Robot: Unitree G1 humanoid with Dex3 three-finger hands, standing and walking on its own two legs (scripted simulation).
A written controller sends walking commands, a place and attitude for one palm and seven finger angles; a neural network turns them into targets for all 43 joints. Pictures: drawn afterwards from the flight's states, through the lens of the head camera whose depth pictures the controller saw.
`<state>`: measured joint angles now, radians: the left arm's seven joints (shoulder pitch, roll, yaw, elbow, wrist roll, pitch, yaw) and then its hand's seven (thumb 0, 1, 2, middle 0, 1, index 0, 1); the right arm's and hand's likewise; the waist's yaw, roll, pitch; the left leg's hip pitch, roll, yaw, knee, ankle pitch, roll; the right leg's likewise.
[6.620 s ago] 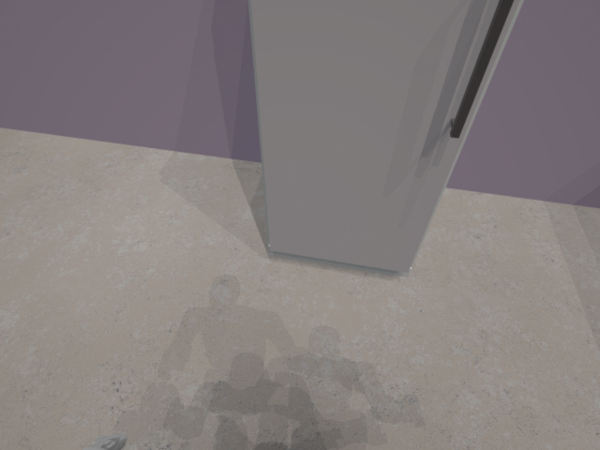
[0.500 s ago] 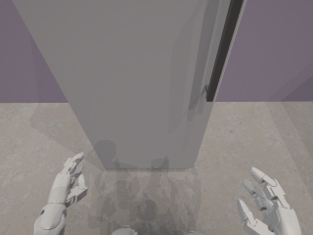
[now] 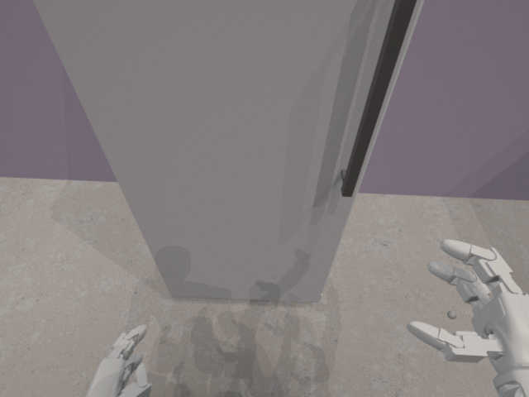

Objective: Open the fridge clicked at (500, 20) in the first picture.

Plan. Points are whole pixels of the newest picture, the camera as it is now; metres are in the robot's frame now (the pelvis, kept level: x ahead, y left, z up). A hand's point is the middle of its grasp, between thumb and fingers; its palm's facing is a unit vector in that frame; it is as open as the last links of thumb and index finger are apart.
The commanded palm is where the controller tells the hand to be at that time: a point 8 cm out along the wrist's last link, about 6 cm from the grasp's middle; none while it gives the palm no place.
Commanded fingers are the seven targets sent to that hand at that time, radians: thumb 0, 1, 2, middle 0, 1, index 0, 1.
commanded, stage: raise the hand to about handle height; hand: right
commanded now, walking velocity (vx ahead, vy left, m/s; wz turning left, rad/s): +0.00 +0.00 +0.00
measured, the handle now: (372, 90) +0.52 -0.14 +0.22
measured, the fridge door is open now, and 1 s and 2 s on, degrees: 0 0 0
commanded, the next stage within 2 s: move the hooked fingers beside the handle in 1.14 s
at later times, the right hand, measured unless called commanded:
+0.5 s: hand (512, 247) +0.26 -0.26 +0.18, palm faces +0.11 +0.99 -0.07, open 13.9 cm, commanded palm +0.23 -0.30 +0.19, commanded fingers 0.00 0.50 -0.30 0.30 1.20 0.30 1.20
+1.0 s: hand (515, 225) +0.28 -0.26 +0.20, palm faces +0.11 +0.99 -0.06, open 14.0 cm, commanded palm +0.24 -0.30 +0.21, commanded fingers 0.00 0.50 -0.30 0.30 1.20 0.30 1.20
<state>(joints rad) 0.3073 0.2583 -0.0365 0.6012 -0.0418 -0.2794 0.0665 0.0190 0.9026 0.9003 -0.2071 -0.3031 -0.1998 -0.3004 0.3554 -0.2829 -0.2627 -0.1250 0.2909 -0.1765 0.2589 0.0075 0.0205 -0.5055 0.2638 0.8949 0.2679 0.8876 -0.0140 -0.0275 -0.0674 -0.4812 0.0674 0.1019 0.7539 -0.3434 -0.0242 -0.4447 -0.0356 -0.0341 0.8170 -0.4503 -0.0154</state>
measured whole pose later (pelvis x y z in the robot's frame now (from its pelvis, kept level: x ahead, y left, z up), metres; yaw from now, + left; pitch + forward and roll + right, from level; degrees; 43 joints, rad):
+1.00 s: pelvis +0.00 +0.02 +0.03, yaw +0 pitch -3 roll +0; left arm 0.24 0.28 -0.07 0.60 -0.07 -0.23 0.11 0.02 0.90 0.90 -0.20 -0.30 -0.20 -0.30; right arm -0.10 -0.43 -0.48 0.13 0.32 0.13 0.41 -0.01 0.50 -0.30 0.30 1.20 0.30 1.20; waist -0.05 -0.04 -0.01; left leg -0.20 0.04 0.11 0.48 -0.23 0.00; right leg -0.14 -0.04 -0.04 0.50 -0.31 0.01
